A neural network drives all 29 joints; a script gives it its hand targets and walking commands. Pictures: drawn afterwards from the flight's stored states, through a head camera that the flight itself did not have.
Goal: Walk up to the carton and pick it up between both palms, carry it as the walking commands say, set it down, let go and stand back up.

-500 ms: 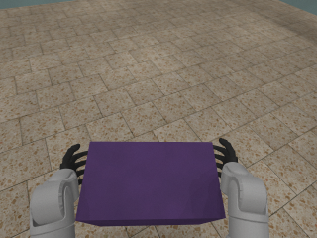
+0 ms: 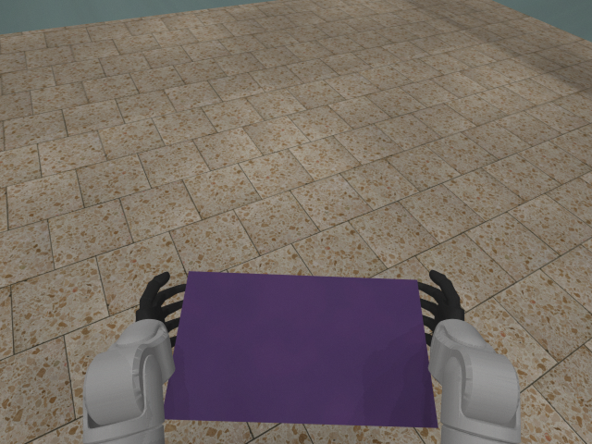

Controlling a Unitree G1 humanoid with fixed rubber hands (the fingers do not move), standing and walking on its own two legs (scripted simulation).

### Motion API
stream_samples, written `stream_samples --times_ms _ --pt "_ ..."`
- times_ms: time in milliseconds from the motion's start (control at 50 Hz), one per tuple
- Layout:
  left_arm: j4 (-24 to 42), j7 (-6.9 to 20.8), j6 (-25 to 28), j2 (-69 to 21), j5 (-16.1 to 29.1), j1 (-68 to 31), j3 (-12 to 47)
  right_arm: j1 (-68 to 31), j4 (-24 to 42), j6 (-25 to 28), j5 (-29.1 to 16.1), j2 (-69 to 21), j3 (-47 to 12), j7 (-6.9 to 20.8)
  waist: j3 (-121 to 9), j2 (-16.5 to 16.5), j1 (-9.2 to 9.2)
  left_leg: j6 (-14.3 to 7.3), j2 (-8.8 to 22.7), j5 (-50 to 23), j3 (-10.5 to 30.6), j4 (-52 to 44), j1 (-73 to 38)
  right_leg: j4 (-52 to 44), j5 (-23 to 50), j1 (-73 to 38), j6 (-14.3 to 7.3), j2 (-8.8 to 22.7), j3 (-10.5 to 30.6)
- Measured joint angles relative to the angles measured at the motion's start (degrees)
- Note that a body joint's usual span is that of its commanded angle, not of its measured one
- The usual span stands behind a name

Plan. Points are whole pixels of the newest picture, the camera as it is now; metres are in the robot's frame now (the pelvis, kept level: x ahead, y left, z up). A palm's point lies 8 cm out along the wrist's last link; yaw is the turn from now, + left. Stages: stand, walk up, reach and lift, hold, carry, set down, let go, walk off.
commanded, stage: carry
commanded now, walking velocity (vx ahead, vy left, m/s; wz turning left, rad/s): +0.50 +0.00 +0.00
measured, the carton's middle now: (298, 357) +0.26 -0.02 -0.03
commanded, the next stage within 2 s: none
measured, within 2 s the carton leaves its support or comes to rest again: neither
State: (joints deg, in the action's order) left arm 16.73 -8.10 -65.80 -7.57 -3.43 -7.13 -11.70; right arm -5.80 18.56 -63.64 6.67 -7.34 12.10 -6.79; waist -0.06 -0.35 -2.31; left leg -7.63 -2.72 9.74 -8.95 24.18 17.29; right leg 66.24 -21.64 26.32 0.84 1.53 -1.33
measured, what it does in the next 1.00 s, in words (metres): walks ahead: right foot, then left foot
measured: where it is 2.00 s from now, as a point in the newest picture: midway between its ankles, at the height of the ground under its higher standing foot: (249, 218)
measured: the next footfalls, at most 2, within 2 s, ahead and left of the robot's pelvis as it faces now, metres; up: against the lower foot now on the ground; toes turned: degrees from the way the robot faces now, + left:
right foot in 0.32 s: +0.35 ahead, -0.15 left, +0.00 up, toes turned -6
left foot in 0.60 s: +0.53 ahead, +0.11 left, +0.00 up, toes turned +9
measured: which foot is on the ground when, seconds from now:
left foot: down 0.00-0.38, up 0.40-0.58, down 0.60-1.00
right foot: up 0.00-0.30, down 0.32-0.64, up 0.66-0.98, down 1.00-1.00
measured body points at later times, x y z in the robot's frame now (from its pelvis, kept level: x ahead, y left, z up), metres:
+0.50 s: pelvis +0.32 -0.01 +0.00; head +0.34 +0.00 +0.45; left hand +0.57 +0.19 +0.05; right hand +0.63 -0.17 +0.06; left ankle +0.25 +0.06 -0.68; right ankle +0.31 -0.14 -0.74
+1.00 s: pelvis +0.65 +0.03 -0.01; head +0.65 +0.03 +0.44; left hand +0.92 +0.21 +0.07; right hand +0.92 -0.15 +0.08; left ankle +0.49 +0.11 -0.74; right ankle +0.78 -0.08 -0.74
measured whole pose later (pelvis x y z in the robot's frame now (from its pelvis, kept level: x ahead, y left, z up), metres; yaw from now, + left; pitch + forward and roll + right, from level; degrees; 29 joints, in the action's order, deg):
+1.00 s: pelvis +0.65 +0.03 -0.01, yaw +2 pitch +2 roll -1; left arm 22.3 -5.0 -67.1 -7.4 -6.4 -7.0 -12.1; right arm -7.5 22.6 -65.8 4.6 -7.4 11.1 -8.8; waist -3.8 -0.5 -1.9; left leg -1.0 0.3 24.4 -7.1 20.2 -2.1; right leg 21.6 -1.8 24.3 0.3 2.2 -9.3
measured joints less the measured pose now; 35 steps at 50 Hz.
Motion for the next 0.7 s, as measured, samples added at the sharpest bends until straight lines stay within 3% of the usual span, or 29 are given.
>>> stream_samples --times_ms 60,120,220,320,340,380,420,460,500,600,620,640,700 --pt "0.47 1.56 -0.2 0.19 -1.27 0.48 0.06 1.35 1.04 -0.1 -2.84 0.08 -0.61 -2.6 0.55 -0.36 -1.21 0.68 0.06 0.05 0.83 -5.69 -6.21 -14.79 3.37 3.9 0.69 2.04 -1.03" --pt "1.92 3.53 0.43 0.22 -2.39 0.75 -0.45 0.68 2.86 -0.75 -4.25 0.09 -1.34 -4.28 0.66 -0.73 -1.01 1.37 0.3 1.7 1.0 -8.71 -11.46 -27.21 8.49 5.17 0.35 3.39 -2.46" --pt "5.28 2.67 -0.51 0.26 -2.81 1.39 0.37 -1.3 2.84 -1.22 -2.76 -0.05 -0.78 -1.75 -2.72 0.48 0.8 2.67 0.99 6.64 1.55 -11.05 -18.24 -35.32 17.24 3.95 0.1 3.24 -5.36" --pt "5.77 2.37 -2.76 0.42 -3.13 0.35 -0.17 -3.06 1.83 -2.77 -0.78 0.27 -1.26 -0.36 -7.51 1.48 2.33 4.2 1.32 14.51 2.58 -8.63 -22.45 -40.44 16.35 -2.04 -1.17 1.16 -7.51" --pt "4.37 2.0 -2.38 0.0 -3.04 -0.04 -0.11 -3.38 1.14 -3.02 -0.37 1.14 -1.3 -0.01 -7.93 3.16 2.86 4.61 2.9 16.79 2.59 -4.29 -21.41 -40.36 16.58 -2.99 -1.51 0.07 -8.34" --pt "0.73 0.26 -2.8 -0.16 -2.94 -1.93 1.24 -3.66 -1.47 -3.21 0.6 3.02 -0.55 1.62 -7.1 4.54 3.58 5.41 5.38 14.68 3.26 14.88 -14.39 -38.84 12.75 -5.39 -1.65 -0.53 -10.27" --pt "-1.61 -1.33 -3.41 -0.21 -2.72 -2.99 2.59 -3.73 -3.45 -3.35 0.36 4.82 -0.19 2.41 -5.36 3.23 4.52 6.3 3.91 17.27 5.55 33.48 -5.29 -38.93 9.79 -8.15 -1.39 0.29 -10.46" --pt "-1.21 -2.67 -3.37 -0.04 -1.59 -1.76 3.24 -4.32 -4.13 -4.06 -0.67 5.72 -0.45 2.02 -3.37 2.42 4.73 6.05 3.38 17.6 6.2 39.81 2.08 -41.6 9.21 -11.75 -0.21 0.33 -9.4" --pt "0.89 -3.64 -3.43 0.1 -0.17 -0.34 2.77 -5.2 -3.84 -4.56 -1.17 5.23 -0.59 1.59 -1.5 1.73 4.66 5.84 4.04 15.78 5.89 33.84 6.89 -44.92 10.61 -15.43 -0.54 0.48 -8.88" --pt "5.64 -4.31 -4.26 0.13 0.6 -0.15 1.41 -5.0 -2.46 -2.21 -0.94 2.24 0.7 2.33 -0.5 0.32 4.06 5.7 5.94 2.6 3.61 5.78 8.98 -43.26 2.48 -21.06 2.33 1.7 -7.87" --pt "6.16 -3.67 -4.2 0.2 0.43 -0.25 0.77 -4.8 -1.99 -1.71 -0.93 1.41 0.72 2.02 -1.03 -0.46 4.01 5.04 5.7 -3.67 2.46 5.22 8.06 -39.76 -0.08 -20.72 2.56 2.73 -7.47" --pt "6.08 -2.49 -3.76 0.56 0.09 -0.4 0.0 -4.66 -1.83 -1.0 -0.8 0.39 0.56 1.43 -1.69 -1.44 3.71 4.45 5.18 -4.18 1.4 6.7 7.84 -34.52 -0.95 -18.93 2.18 3.91 -6.74" --pt "3.78 0.33 -2.84 1.81 -0.37 -2.47 -1.82 -4.57 -1.25 -0.28 -0.4 -0.62 -0.83 -0.68 -1.97 -1.14 2.55 4.03 4.66 2.73 1.31 6.59 5.31 -16.03 -4.82 -9.97 0.99 2.05 -2.78"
